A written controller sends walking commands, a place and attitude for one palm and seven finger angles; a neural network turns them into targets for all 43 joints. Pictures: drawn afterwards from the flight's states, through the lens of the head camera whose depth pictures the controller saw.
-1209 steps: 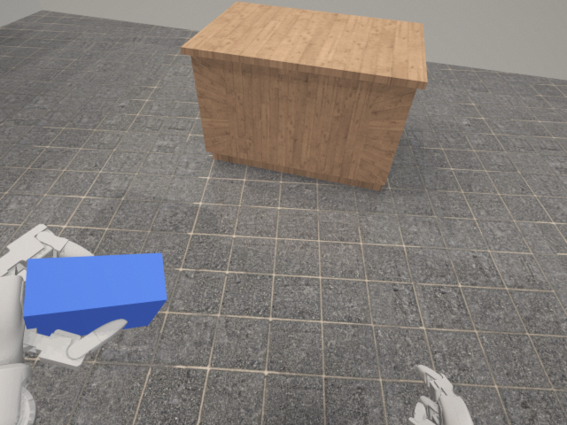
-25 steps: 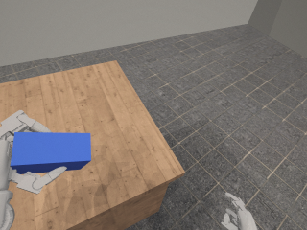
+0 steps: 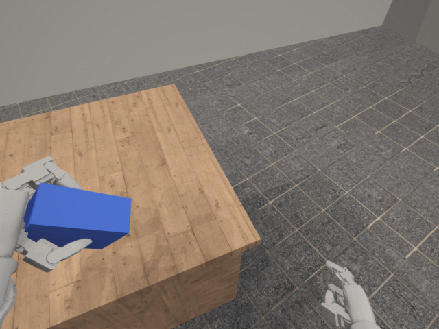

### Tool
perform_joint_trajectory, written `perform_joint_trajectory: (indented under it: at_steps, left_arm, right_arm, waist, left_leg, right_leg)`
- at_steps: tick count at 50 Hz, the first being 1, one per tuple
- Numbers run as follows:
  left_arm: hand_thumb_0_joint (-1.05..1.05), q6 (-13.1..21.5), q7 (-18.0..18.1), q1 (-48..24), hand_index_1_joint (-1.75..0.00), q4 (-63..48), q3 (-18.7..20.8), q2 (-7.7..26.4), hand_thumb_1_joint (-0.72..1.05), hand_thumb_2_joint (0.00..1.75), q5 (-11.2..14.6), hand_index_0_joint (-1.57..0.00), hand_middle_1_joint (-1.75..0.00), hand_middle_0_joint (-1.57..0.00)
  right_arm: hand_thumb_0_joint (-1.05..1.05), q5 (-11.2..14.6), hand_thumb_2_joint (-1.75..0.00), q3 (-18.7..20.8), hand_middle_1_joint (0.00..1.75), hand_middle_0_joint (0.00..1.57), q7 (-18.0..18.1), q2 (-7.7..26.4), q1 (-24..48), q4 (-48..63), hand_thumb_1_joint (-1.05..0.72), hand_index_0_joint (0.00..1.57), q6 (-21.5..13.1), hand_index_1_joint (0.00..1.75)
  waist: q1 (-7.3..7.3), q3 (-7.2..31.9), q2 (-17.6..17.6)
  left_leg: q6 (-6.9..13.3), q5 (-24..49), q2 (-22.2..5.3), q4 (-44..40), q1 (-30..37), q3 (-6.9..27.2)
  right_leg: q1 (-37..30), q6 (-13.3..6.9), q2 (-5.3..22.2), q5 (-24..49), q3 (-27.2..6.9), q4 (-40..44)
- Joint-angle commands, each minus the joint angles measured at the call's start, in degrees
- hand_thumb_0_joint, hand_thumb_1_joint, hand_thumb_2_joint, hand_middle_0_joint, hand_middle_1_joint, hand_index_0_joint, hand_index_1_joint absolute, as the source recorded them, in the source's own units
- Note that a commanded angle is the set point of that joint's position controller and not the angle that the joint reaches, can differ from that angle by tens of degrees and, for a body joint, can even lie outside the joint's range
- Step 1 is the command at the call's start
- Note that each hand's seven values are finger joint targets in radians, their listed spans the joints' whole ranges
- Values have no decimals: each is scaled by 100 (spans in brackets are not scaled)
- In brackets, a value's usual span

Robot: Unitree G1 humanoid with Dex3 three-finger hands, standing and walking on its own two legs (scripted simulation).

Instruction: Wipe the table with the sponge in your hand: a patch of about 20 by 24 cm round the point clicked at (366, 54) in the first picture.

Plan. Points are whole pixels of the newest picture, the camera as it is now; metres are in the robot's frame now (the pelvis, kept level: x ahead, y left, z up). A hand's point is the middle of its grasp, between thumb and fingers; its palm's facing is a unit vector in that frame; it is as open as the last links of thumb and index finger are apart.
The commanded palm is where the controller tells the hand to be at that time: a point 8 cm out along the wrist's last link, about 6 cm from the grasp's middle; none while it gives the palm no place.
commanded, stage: turn the palm down, sponge in hand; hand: left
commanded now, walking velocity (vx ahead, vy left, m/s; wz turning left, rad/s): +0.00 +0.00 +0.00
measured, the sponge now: (89, 222) +0.23 +0.23 +0.12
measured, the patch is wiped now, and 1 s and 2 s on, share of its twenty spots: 0.00 0.00 0.00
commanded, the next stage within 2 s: move the sponge above the wiping area in 1.82 s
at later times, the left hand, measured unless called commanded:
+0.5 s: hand (67, 208) +0.23 +0.25 +0.15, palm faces +0.26 -0.45 -0.86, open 9.8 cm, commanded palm +0.20 +0.27 +0.18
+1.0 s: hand (60, 216) +0.24 +0.28 +0.12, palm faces +0.13 -0.25 -0.96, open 9.8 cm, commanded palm +0.21 +0.28 +0.17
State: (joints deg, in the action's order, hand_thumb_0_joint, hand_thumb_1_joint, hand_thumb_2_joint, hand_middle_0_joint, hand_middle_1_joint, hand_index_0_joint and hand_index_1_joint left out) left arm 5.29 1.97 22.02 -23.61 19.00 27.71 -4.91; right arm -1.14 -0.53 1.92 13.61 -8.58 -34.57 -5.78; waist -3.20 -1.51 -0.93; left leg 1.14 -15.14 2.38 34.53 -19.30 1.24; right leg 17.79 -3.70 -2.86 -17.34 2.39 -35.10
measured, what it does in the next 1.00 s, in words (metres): stands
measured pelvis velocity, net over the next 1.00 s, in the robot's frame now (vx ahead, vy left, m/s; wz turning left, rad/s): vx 0.02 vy -0.01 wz -0.02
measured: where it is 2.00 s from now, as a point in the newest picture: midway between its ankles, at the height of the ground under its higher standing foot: outside the picture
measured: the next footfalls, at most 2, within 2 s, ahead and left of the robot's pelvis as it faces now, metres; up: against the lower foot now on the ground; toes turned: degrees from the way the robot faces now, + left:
none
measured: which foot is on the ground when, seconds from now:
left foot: down 0.00-1.00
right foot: down 0.00-1.00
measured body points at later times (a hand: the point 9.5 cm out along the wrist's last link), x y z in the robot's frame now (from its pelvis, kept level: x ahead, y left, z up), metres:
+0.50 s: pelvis +0.02 -0.04 -0.01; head +0.03 -0.08 +0.44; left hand +0.21 +0.27 +0.20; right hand +0.20 -0.29 -0.11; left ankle +0.03 +0.11 -0.73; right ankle +0.01 -0.08 -0.73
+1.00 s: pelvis +0.02 -0.01 +0.00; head +0.01 -0.05 +0.45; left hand +0.23 +0.29 +0.17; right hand +0.25 -0.23 -0.08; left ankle +0.03 +0.11 -0.73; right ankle +0.01 -0.08 -0.73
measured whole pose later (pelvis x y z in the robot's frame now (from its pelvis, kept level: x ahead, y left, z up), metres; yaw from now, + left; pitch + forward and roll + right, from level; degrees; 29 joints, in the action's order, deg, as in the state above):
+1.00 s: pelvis +0.02 -0.01 +0.00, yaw -1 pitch +0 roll +1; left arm -20.5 3.0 17.3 -18.6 5.2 31.6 -35.3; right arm 3.3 -2.1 7.1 14.8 -5.1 -33.4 1.2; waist -4.8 2.1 -5.4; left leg 0.8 -16.0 1.7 32.8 -16.7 0.5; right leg 15.7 -4.3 -3.5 -18.0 1.4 -33.7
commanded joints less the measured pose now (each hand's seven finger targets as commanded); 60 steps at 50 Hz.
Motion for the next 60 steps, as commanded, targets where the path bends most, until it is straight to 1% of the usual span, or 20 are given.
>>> perform_joint_trajectory:
  at_steps: [1,2,7,10,11,14,16,17,21,27,31,32,36,37,43,46,47,51,56,60]
  left_arm:
    - [0,103,620,-1391,-160,-661,1316,1685,10,130,-197,-120,-160,-120]
    - [0,-30,499,-1542,-160,-495,984,1437,10,130,-187,-120,-160,-120]
    - [0,-553,-99,-1745,-160,-378,511,1614,10,130,-438,-120,-160,-120]
    - [0,-383,-232,-1359,-160,-583,833,1949,10,130,-557,-120,-160,-120]
    - [0,-319,-193,-1255,-160,-724,1137,2222,10,130,-593,-120,-160,-120]
    - [0,-143,-23,-703,-160,-773,1408,2179,10,130,-593,-120,-160,-120]
    - [0,-231,158,-367,-160,-776,1750,2420,10,130,-650,-120,-160,-120]
    - [0,-292,219,-342,-160,-888,1454,2039,10,130,-630,-120,-160,-120]
    - [0,-804,396,-126,-160,-574,1404,2205,10,130,-858,-120,-160,-120]
    - [0,-1109,376,-588,-160,-1076,521,1879,10,130,-1461,-120,-160,-120]
    - [0,-1095,572,-599,-160,-1140,768,2331,10,130,-1927,-120,-160,-120]
    - [0,-1127,621,-750,-160,-1214,521,2050,10,130,-1987,-120,-160,-120]
    - [0,-1504,812,-898,-160,-769,589,2238,10,130,-2343,-120,-160,-120]
    - [0,-1619,800,-1036,-160,-791,284,1929,10,130,-2370,-120,-160,-120]
    - [0,-2359,481,-1122,-160,-551,-273,1775,10,130,-2843,-120,-160,-120]
    - [0,-2494,341,-1356,-160,-656,-387,1850,10,130,-3153,-120,-160,-120]
    - [0,-2490,309,-1450,-160,-718,-663,1573,10,130,-3213,-120,-160,-120]
    - [0,-2496,361,-1681,-160,-646,-444,1895,10,130,-3645,-120,-160,-120]
    - [0,-2665,488,-1926,-160,-481,-594,1792,10,130,-4069,-120,-160,-120]
    - [0,-2931,437,-2110,-160,-235,-1060,1453,10,130,-4303,-120,-160,-120]
  right_arm:
    - [0,71,-90,248,30,20,136,733,504,735,-90,20,-190,30]
    - [0,74,-90,235,30,20,184,712,558,761,-90,20,-182,30]
    - [0,197,-90,188,30,20,406,735,700,942,-90,20,-125,30]
    - [0,168,-90,258,30,20,456,736,614,994,-90,20,-110,30]
    - [0,187,-90,265,30,20,430,720,646,1011,-90,20,-114,30]
    - [0,155,-90,332,30,20,376,695,453,1041,-90,20,-82,30]
    - [0,181,-90,367,30,20,319,730,368,1063,-90,20,-16,30]
    - [0,205,-90,363,30,20,294,688,389,1134,-90,20,16,30]
    - [0,287,-90,407,30,20,350,829,331,1140,-90,20,171,30]
    - [0,365,-90,353,30,20,499,785,527,1313,-90,20,165,30]
    - [0,326,-90,364,30,20,570,805,606,1204,-90,20,154,30]
    - [0,325,-90,323,30,20,562,732,668,1251,-90,20,162,30]
    - [0,367,-90,291,30,20,574,761,840,1106,-90,20,227,30]
    - [0,374,-90,247,30,20,562,709,934,1166,-90,20,235,30]
    - [0,424,-90,127,30,20,543,752,1273,1161,-90,20,383,30]
    - [0,404,-90,84,30,20,549,758,1440,1148,-90,20,421,30]
    - [0,411,-90,63,30,20,542,701,1477,1183,-90,20,410,30]
    - [0,350,-90,63,30,20,530,737,1540,1046,-90,20,452,30]
    - [0,338,-90,53,30,20,453,717,1742,920,-90,20,489,30]
    - [0,360,-90,45,30,20,384,711,1868,867,-90,20,535,30]
  waist:
    - [170,897,-689]
    - [196,908,-480]
    - [151,751,-342]
    - [20,952,134]
    - [-78,1031,-55]
    - [-138,1297,276]
    - [-236,1346,-31]
    - [-189,1393,-42]
    - [-164,1079,57]
    - [-23,1301,-17]
    - [-117,1356,-34]
    - [-81,1426,-87]
    - [-157,1119,-348]
    - [-139,1195,-360]
    - [-166,1063,-81]
    - [-178,977,-191]
    - [-121,1024,-195]
    - [-228,1147,-262]
    - [-303,1296,-570]
    - [-273,1339,-409]
  left_leg:
    - [47,-184,-82,-296,358,18]
    - [63,-139,-75,-269,279,6]
    - [110,116,-57,-6,221,-103]
    - [103,420,-90,168,41,-38]
    - [67,524,-82,223,84,-42]
    - [40,719,-100,374,-182,20]
    - [17,818,-94,400,-218,-1]
    - [12,847,-114,411,-299,-18]
    - [11,607,-107,462,-490,-19]
    - [152,691,-92,410,-170,-61]
    - [156,744,-81,373,-30,3]
    - [168,738,-81,295,-9,-19]
    - [133,570,-85,67,136,24]
    - [129,575,-110,-7,131,10]
    - [157,734,-104,-337,382,69]
    - [165,807,-98,-505,553,120]
    - [173,804,-105,-544,616,104]
    - [147,922,-93,-694,771,210]
    - [101,1199,-116,-866,987,317]
    - [90,1425,-138,-979,1074,350]
  right_leg:
    - [322,203,222,-63,-268,744]
    - [216,241,304,-37,-294,804]
    - [91,297,496,-289,-837,1114]
    - [-212,402,620,250,-1108,998]
    - [-269,362,618,388,-1274,976]
    - [-552,489,742,1387,-1329,661]
    - [-520,430,708,1791,-1369,498]
    - [-597,460,775,2061,-1263,386]
    - [-304,458,746,1838,-1432,437]
    - [-125,437,624,1314,-1194,499]
    - [-96,344,539,1202,-1388,552]
    - [-161,349,548,1117,-1209,532]
    - [90,236,407,519,-1144,739]
    - [-40,256,450,543,-992,701]
    - [-207,234,360,660,-880,896]
    - [-234,180,314,694,-889,991]
    - [-288,196,333,666,-769,1006]
    - [-403,112,261,679,-833,1082]
    - [-599,-2,222,871,-802,1113]
    - [-713,10,253,1080,-675,1157]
